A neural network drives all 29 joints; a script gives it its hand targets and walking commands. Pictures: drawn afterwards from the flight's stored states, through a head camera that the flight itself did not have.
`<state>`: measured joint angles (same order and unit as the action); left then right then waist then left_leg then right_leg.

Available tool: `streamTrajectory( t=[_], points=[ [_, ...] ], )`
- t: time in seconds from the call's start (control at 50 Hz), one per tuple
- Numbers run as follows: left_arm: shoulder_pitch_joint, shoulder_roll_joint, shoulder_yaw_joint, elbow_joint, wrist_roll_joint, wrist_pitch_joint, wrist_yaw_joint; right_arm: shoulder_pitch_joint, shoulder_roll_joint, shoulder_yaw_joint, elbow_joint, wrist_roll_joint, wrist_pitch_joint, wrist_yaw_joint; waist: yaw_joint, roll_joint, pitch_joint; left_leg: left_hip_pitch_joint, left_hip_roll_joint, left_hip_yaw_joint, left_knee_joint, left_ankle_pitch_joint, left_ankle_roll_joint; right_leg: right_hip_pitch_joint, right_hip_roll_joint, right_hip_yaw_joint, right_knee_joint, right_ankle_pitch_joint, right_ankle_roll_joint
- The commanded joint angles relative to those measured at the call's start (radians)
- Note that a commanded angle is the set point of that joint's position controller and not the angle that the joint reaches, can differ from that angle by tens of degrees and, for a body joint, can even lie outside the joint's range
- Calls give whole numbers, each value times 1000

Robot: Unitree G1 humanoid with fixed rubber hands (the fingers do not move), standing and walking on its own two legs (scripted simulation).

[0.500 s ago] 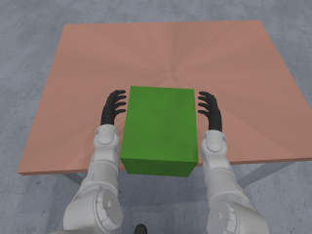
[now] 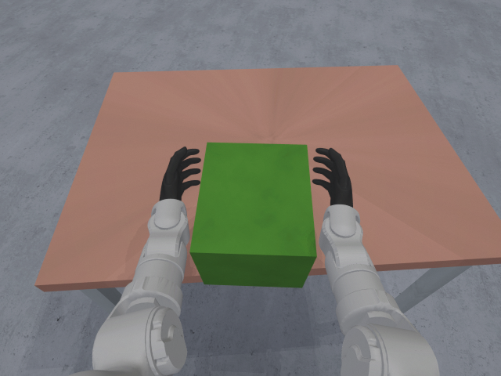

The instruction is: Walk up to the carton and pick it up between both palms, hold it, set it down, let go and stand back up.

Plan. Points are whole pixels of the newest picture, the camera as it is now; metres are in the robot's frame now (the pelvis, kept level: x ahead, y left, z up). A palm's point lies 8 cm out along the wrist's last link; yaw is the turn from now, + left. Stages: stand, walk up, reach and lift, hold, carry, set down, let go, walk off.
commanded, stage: reach and lift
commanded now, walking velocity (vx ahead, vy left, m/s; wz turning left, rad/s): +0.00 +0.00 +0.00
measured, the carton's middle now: (254, 215) +0.39 +0.02 -0.02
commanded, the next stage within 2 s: hold in 1.34 s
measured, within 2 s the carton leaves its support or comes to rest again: neither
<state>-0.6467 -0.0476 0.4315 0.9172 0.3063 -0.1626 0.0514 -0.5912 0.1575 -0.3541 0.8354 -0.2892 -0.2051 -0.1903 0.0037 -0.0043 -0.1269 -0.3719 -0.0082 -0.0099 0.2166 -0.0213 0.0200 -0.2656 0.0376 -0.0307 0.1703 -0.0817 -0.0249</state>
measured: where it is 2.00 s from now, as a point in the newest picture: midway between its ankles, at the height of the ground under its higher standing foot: outside the picture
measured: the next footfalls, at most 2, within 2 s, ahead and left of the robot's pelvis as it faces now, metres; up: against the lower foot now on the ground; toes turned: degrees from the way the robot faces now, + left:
none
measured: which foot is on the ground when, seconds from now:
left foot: down 0.00-1.00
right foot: down 0.00-1.00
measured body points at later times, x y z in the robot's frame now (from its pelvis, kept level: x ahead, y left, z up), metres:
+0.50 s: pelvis +0.01 -0.01 +0.00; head +0.01 +0.01 +0.45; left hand +0.39 +0.15 +0.10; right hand +0.38 -0.13 +0.09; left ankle +0.04 +0.10 -0.75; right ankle -0.01 -0.10 -0.75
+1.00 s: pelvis +0.01 +0.00 +0.00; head +0.01 +0.03 +0.45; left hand +0.38 +0.15 +0.14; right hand +0.38 -0.13 +0.13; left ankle +0.04 +0.10 -0.75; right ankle -0.01 -0.10 -0.75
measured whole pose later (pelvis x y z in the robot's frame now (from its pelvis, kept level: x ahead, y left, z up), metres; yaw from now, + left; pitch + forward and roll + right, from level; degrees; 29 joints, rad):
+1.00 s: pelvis +0.01 +0.00 +0.00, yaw +1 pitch -5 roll +0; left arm -0.48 -0.10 0.21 0.09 0.33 0.53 0.04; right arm -0.48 0.07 -0.05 0.39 0.07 0.16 -0.23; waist -0.04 -0.08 0.07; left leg -0.06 -0.02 -0.02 0.21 -0.07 0.01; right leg 0.06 0.03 -0.04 0.15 -0.13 -0.03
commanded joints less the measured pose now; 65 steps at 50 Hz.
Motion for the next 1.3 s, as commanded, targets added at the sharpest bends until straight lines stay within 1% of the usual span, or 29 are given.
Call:
streamTrajectory(
  t=[0.0,0.04,0.08,0.1,0.16,0.2,0.28,0.3,0.34,0.4,0.42,0.44,0.46,0.5,0.52,0.58,0.66,0.72,0.76,0.78,0.84,0.94,0.98,1.04,1.06,1.1,1.16,1.24,1.28],
  points=[
    [-521,-497,-365,-133,-17,-26,-116,-438,503,377,-69,9,13,124,-11,43,-453,336,9,-23,49,117,-33,104,-2,3,11,177,17],
    [-509,-511,-387,-158,-18,0,-114,-411,498,402,-66,35,39,127,-13,48,-414,360,11,-26,39,127,-40,102,2,0,4,180,18],
    [-501,-508,-386,-169,-15,38,-120,-436,479,395,-79,47,71,127,-9,59,-349,352,5,-29,30,69,-43,97,-3,-3,-10,116,17],
    [-485,-504,-388,-185,-24,59,-121,-423,475,404,-87,61,84,127,-9,36,-334,356,13,-29,23,51,-38,97,-3,-11,-9,96,21],
    [-482,-511,-414,-255,-33,100,-121,-438,470,445,-145,108,103,123,-3,41,-335,369,8,-16,18,65,-29,143,-8,-3,-15,130,29],
    [-454,-505,-410,-273,-32,123,-130,-422,460,461,-166,131,117,120,0,17,-308,366,8,-19,12,78,-20,191,-12,0,-13,160,36],
    [-404,-480,-407,-301,-26,195,-149,-386,418,468,-169,163,157,114,-1,16,-222,379,6,-11,-7,27,-26,220,-24,-3,-27,122,39],
    [-412,-480,-401,-332,-32,207,-156,-408,416,469,-196,165,159,113,7,1,-213,360,2,-5,-12,17,-20,216,-21,-5,-30,112,46],
    [-410,-488,-437,-406,-46,228,-158,-424,412,487,-273,189,151,112,4,16,-262,384,1,-1,-7,35,-19,230,-20,-6,-23,136,51],
    [-367,-521,-508,-502,-69,254,-150,-394,395,540,-365,212,140,105,-12,10,-359,469,5,-16,23,166,-32,262,-15,-5,-16,264,49],
    [-342,-516,-512,-497,-65,273,-153,-375,392,552,-365,213,151,100,-18,4,-338,470,1,-13,27,165,-33,274,-20,-9,-17,270,47],
    [-316,-514,-534,-541,-69,285,-155,-340,389,557,-380,219,157,95,-30,-1,-321,472,2,-17,27,175,-34,277,-15,-12,-18,279,50],
    [-289,-510,-546,-561,-66,309,-159,-304,366,566,-370,235,176,90,-35,6,-276,484,6,-20,24,187,-43,268,-13,-15,-29,272,45],
    [-264,-497,-574,-626,-73,354,-161,-298,342,578,-418,267,193,83,-44,27,-250,489,5,-22,30,198,-49,271,-16,-10,-31,280,43],
    [-273,-495,-588,-650,-82,378,-163,-318,330,578,-443,272,201,82,-40,26,-240,483,-2,-20,31,170,-51,272,-17,-16,-35,257,41],
    [-222,-494,-618,-714,-100,448,-163,-330,311,617,-545,310,222,76,-37,6,-208,494,9,-25,28,191,-50,279,-21,-17,-38,258,50],
    [-197,-468,-619,-780,-93,522,-160,-343,271,626,-623,329,255,68,-33,-8,-184,483,9,-21,9,116,-39,306,-31,-22,-32,221,60],
    [-196,-445,-605,-803,-98,569,-161,-367,264,630,-623,347,275,64,-27,-37,-154,466,5,-13,5,62,-27,317,-40,-22,-23,193,64],
    [-206,-432,-596,-824,-87,590,-161,-385,263,624,-645,357,285,61,-11,-30,-162,452,2,0,2,34,-17,321,-41,-24,-15,184,71],
    [-198,-425,-584,-818,-81,607,-161,-383,255,613,-637,361,296,60,-17,-25,-150,452,5,1,-3,21,-17,327,-41,-23,-12,176,70],
    [-193,-414,-579,-852,-81,635,-168,-367,230,590,-635,357,307,52,-36,-16,-155,471,2,3,2,27,-23,306,-38,-33,-15,167,70],
    [-203,-432,-609,-911,-85,674,-168,-336,229,594,-629,387,341,38,-58,17,-157,503,-1,2,14,110,-36,329,-35,-32,-9,239,63],
    [-190,-429,-620,-944,-88,694,-173,-304,202,584,-628,397,355,32,-81,26,-144,538,3,-1,22,146,-54,330,-29,-36,-19,240,56],
    [-236,-415,-634,-965,-104,706,-170,-358,195,591,-663,405,365,29,-78,15,-137,524,6,0,22,103,-55,302,-23,-49,-24,183,57],
    [-249,-422,-640,-973,-108,709,-167,-378,194,583,-670,412,369,32,-87,32,-129,530,4,-2,29,104,-59,284,-20,-50,-19,173,53],
    [-214,-424,-629,-941,-101,725,-162,-361,176,574,-663,414,379,34,-83,20,-102,535,12,-4,29,93,-59,289,-19,-56,-21,152,53],
    [-218,-413,-633,-982,-103,731,-155,-375,165,581,-706,421,378,29,-82,-4,-142,564,14,-2,30,109,-58,310,-12,-61,-24,161,55],
    [-222,-430,-651,-1016,-122,741,-150,-394,194,636,-771,446,387,23,-73,-16,-198,577,11,-1,42,201,-45,346,-14,-45,-5,269,61],
    [-214,-432,-657,-1041,-110,758,-161,-387,187,652,-778,457,398,18,-70,4,-211,599,9,-2,48,245,-51,347,-13,-45,-6,303,62]
  ],
)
